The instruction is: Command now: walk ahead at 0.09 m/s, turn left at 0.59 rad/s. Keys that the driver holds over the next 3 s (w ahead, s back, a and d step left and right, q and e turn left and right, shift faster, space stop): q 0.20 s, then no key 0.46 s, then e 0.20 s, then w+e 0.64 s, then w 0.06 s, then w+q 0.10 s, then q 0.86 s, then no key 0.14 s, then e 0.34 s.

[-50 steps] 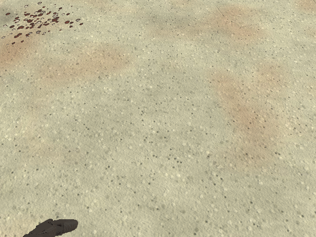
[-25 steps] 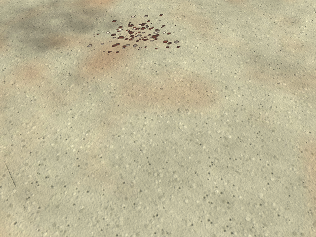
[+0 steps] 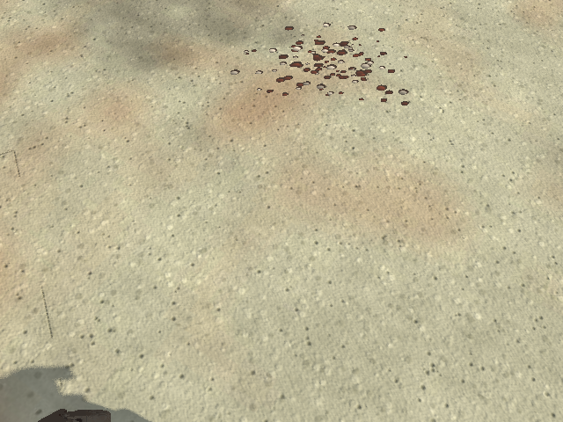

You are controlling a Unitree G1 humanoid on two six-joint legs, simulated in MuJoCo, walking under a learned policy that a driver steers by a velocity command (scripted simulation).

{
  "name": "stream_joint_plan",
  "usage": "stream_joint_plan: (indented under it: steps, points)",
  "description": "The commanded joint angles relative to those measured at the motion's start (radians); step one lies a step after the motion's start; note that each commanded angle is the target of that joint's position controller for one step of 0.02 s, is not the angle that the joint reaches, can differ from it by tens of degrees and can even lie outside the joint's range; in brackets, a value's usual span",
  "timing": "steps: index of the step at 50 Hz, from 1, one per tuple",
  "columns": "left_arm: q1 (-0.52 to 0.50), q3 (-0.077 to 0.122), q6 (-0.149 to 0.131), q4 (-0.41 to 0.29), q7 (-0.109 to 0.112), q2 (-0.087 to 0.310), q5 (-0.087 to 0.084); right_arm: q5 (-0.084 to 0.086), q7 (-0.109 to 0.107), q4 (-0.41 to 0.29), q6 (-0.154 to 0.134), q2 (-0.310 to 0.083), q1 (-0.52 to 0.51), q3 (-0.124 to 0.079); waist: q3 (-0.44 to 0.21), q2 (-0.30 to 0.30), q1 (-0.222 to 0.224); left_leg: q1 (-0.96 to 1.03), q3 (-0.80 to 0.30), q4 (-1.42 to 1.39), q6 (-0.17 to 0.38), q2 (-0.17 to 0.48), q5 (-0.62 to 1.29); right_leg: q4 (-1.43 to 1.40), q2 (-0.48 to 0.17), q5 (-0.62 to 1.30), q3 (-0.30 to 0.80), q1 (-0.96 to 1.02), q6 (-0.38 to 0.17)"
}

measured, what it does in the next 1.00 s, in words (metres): steps on the spot: right foot, then left foot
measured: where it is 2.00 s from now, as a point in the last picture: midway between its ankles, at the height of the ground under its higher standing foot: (323, 372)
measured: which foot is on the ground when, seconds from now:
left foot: down 0.00-0.10, up 0.12-0.46, down 0.48-1.00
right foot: up 0.00-0.08, down 0.10-0.82, up 0.84-1.00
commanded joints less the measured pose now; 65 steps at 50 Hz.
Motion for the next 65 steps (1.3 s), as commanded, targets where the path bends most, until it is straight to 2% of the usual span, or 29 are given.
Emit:
stream_joint_plan:
  steps: [1, 4, 5, 6, 7, 8, 10, 14, 20, 23, 24, 25, 26, 28, 32, 33, 35, 39, 43, 46, 49, 51, 52, 53, 54, 55, 56, 59, 65]
  points:
    - [0.005, 0.03, -0.009, -0.063, -0.006, 0.098, -0.005, 0.0, -0.01, -0.078, 0.003, -0.151, -0.033, -0.04, -0.178, 0.158, 0.026, 0.073, -0.238, -0.034, 0.135, 0.231, 0.355, -0.09, 0.05, -0.005, -0.02, 0.149, -0.008]
    - [0.062, 0.045, -0.029, -0.054, -0.011, 0.113, -0.005, 0.008, -0.013, -0.095, 0.007, -0.13, -0.078, -0.032, -0.16, 0.187, 0.075, 0.091, -0.305, 0.049, 0.083, 0.196, 0.273, -0.337, 0.043, 0.109, -0.024, 0.273, -0.054]
    - [0.088, 0.054, -0.034, -0.052, -0.007, 0.148, 0.006, 0.003, -0.013, -0.1, 0.006, -0.093, -0.054, -0.021, -0.179, 0.14, 0.068, 0.036, -0.277, 0.13, 0.04, 0.151, 0.132, -0.393, -0.063, 0.245, 0.038, 0.392, -0.097]
    - [0.072, 0.065, -0.027, -0.07, 0.003, 0.213, 0.023, -0.015, -0.012, -0.099, 0.004, -0.032, 0.038, -0.004, -0.212, -0.1, 0.001, -0.102, -0.127, 0.347, -0.023, 0.025, -0.306, -0.374, -0.287, 0.571, 0.237, 0.538, -0.204]
    - [0.118, 0.069, -0.015, -0.046, -0.002, 0.214, 0.045, -0.007, -0.012, -0.116, -0.001, -0.092, 0.069, -0.018, -0.218, -0.283, -0.001, -0.271, -0.029, 0.543, -0.074, -0.028, -0.533, -0.415, -0.423, 0.633, 0.481, 0.571, -0.376]
    - [0.098, 0.057, -0.014, -0.065, -0.005, 0.159, 0.029, -0.006, -0.012, -0.084, 0.001, -0.173, 0.094, -0.042, -0.202, -0.175, 0.01, -0.296, -0.042, 0.7, -0.107, 0.035, -0.469, -0.41, -0.404, 0.553, 0.427, 0.554, -0.391]
    - [0.042, 0.041, -0.002, -0.08, 0.0, 0.096, 0.011, 0.009, -0.018, -0.056, 0.029, -0.173, 0.053, -0.054, -0.153, -0.077, 0.014, -0.309, -0.007, 0.779, -0.146, 0.072, -0.345, -0.393, -0.275, 0.413, 0.198, 0.497, -0.31]
    - [0.044, 0.041, 0.021, -0.059, 0.01, 0.108, 0.013, 0.007, -0.014, -0.086, 0.038, -0.069, -0.004, -0.021, -0.133, -0.135, 0.037, -0.231, 0.073, 0.633, -0.17, 0.08, -0.264, -0.431, -0.197, 0.391, 0.052, 0.444, -0.314]
    - [0.062, 0.053, 0.034, -0.029, -0.001, 0.149, -0.009, -0.004, 0.004, -0.086, 0.03, -0.061, -0.031, -0.003, -0.176, -0.179, 0.07, -0.031, 0.126, 0.25, -0.137, 0.112, -0.212, -0.409, -0.242, 0.363, 0.046, 0.463, -0.338]
    - [0.08, 0.042, 0.037, 0.001, -0.004, 0.131, -0.03, -0.011, 0.016, -0.045, 0.026, -0.058, 0.03, -0.004, -0.145, -0.144, 0.03, 0.158, 0.156, -0.091, -0.07, 0.091, 0.019, -0.36, -0.2, 0.219, 0.015, 0.367, -0.264]
    - [0.122, 0.03, 0.029, 0.016, -0.01, 0.1, -0.02, -0.021, 0.013, -0.053, 0.026, -0.094, 0.031, -0.007, -0.156, -0.064, 0.044, 0.258, 0.047, -0.121, -0.031, 0.173, 0.111, -0.307, -0.162, 0.095, -0.019, 0.282, -0.185]
    - [0.153, 0.011, 0.017, 0.001, -0.019, 0.033, 0.019, -0.034, 0.003, -0.07, 0.031, -0.18, -0.007, -0.022, -0.162, 0.201, 0.103, 0.27, -0.157, -0.115, 0.063, 0.357, 0.247, -0.186, -0.041, -0.139, -0.15, 0.181, -0.089]
    - [0.066, 0.014, 0.015, -0.012, -0.01, 0.057, 0.02, -0.051, 0.011, -0.074, 0.017, -0.11, -0.044, -0.002, -0.133, 0.234, 0.047, 0.097, -0.201, -0.163, 0.153, 0.413, 0.146, -0.159, -0.031, -0.263, -0.122, 0.238, -0.058]
    - [0.055, 0.02, 0.02, 0.007, -0.004, 0.068, 0.011, -0.051, 0.016, -0.064, -0.013, -0.053, -0.112, 0.017, -0.085, 0.198, 0.07, 0.067, -0.116, -0.159, 0.098, 0.314, 0.029, -0.189, -0.033, -0.149, -0.109, 0.288, -0.049]
    - [0.098, 0.016, 0.02, 0.039, -0.005, 0.087, 0.015, -0.037, 0.017, -0.021, -0.034, -0.041, -0.059, 0.024, -0.094, 0.158, 0.063, 0.076, -0.052, -0.108, 0.013, 0.233, 0.059, -0.327, -0.059, 0.138, -0.085, 0.421, -0.043]
    - [0.11, 0.024, 0.019, 0.063, -0.007, 0.113, 0.007, -0.036, 0.017, -0.018, -0.03, -0.034, -0.036, 0.027, -0.079, 0.094, 0.047, 0.066, -0.033, -0.119, 0.0, 0.213, 0.009, -0.316, -0.052, 0.09, -0.095, 0.411, -0.055]
    - [0.1, 0.017, 0.02, 0.081, -0.012, 0.083, 0.002, -0.04, 0.014, -0.005, -0.029, -0.041, -0.044, 0.025, -0.048, 0.063, 0.05, 0.084, 0.001, -0.104, -0.015, 0.194, -0.037, -0.336, -0.049, 0.087, -0.083, 0.379, -0.065]
    - [0.07, 0.027, 0.022, 0.072, -0.005, 0.111, -0.013, -0.03, -0.012, 0.001, -0.014, -0.107, -0.029, -0.005, -0.044, 0.071, 0.034, 0.139, -0.004, -0.1, 0.026, 0.24, 0.063, -0.25, -0.023, 0.098, -0.082, 0.276, -0.067]
    - [0.099, 0.035, 0.036, 0.057, -0.009, 0.096, -0.017, -0.025, -0.027, -0.005, 0.001, -0.109, -0.042, -0.022, -0.061, 0.161, 0.038, 0.136, -0.066, -0.107, 0.128, 0.381, 0.186, -0.036, -0.017, -0.145, -0.113, 0.192, -0.07]
    - [0.045, 0.037, 0.048, 0.019, -0.027, 0.087, -0.033, -0.015, -0.026, -0.001, -0.022, -0.128, -0.005, -0.033, -0.034, 0.137, -0.004, 0.169, -0.169, -0.215, 0.195, 0.497, -0.181, 0.173, -0.076, -0.36, -0.1, 0.03, -0.108]
    - [0.052, 0.033, 0.041, 0.016, -0.047, 0.082, -0.039, 0.008, -0.014, 0.002, -0.046, -0.142, -0.061, -0.039, 0.003, 0.127, 0.019, 0.157, -0.087, -0.242, 0.138, 0.454, -0.265, 0.042, -0.089, -0.293, -0.122, 0.081, -0.142]
    - [0.172, 0.039, 0.031, 0.066, -0.057, 0.076, -0.039, 0.014, 0.002, -0.002, -0.044, -0.145, -0.12, -0.041, -0.036, 0.116, 0.088, 0.049, 0.064, -0.171, 0.09, 0.376, -0.227, -0.131, -0.02, -0.149, -0.222, 0.331, -0.156]
    - [0.269, 0.049, 0.027, 0.111, -0.056, 0.083, -0.036, 0.013, 0.006, 0.002, -0.044, -0.124, -0.12, -0.036, -0.063, 0.096, 0.124, -0.022, 0.136, -0.069, 0.063, 0.333, -0.223, -0.195, 0.038, -0.09, -0.269, 0.48, -0.158]
    - [0.371, 0.072, 0.023, 0.144, -0.051, 0.13, -0.038, 0.0, 0.01, 0.005, -0.051, -0.073, -0.102, -0.021, -0.087, -0.012, 0.156, -0.122, 0.232, 0.176, 0.011, 0.268, -0.174, -0.263, 0.03, -0.111, -0.186, 0.632, -0.19]
    - [0.431, 0.105, 0.008, 0.123, -0.036, 0.283, -0.032, -0.028, 0.013, -0.055, -0.063, 0.005, -0.135, 0.002, -0.086, -0.32, 0.148, -0.424, 0.297, 0.604, -0.096, 0.13, -0.366, -0.448, -0.262, -0.194, 0.377, 0.746, -0.341]
    - [0.414, 0.084, -0.023, 0.079, -0.051, 0.259, -0.01, 0.002, 0.015, -0.09, -0.092, -0.033, -0.188, -0.001, -0.12, -0.228, 0.162, -0.567, 0.088, 0.738, -0.086, 0.079, -0.419, -0.596, -0.364, -0.356, 0.689, 0.742, -0.48]
    - [0.354, 0.068, -0.042, 0.064, -0.053, 0.201, -0.009, 0.032, 0.024, -0.087, -0.112, -0.084, -0.191, -0.013, -0.038, -0.132, 0.13, -0.63, 0.053, 0.765, -0.062, 0.138, -0.34, -0.605, -0.368, -0.377, 0.627, 0.721, -0.465]
    - [0.268, 0.045, -0.048, 0.034, -0.036, 0.137, -0.022, -0.018, 0.024, -0.036, -0.136, -0.113, -0.153, -0.028, 0.012, -0.042, 0.076, -0.533, 0.063, 0.594, -0.05, 0.207, -0.08, -0.573, -0.237, -0.09, 0.331, 0.636, -0.348]
    - [0.358, 0.046, -0.034, 0.038, 0.002, 0.134, -0.023, -0.013, 0.039, -0.06, -0.129, -0.032, -0.25, -0.01, -0.007, -0.053, 0.091, -0.43, 0.112, 0.281, -0.111, 0.135, 0.178, -0.573, -0.131, 0.268, 0.133, 0.583, -0.3]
